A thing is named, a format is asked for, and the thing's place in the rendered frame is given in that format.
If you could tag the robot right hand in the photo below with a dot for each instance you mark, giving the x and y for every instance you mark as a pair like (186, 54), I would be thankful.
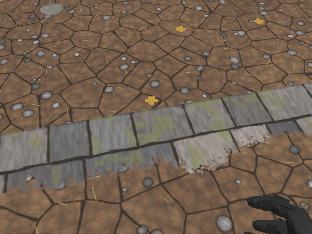
(297, 221)

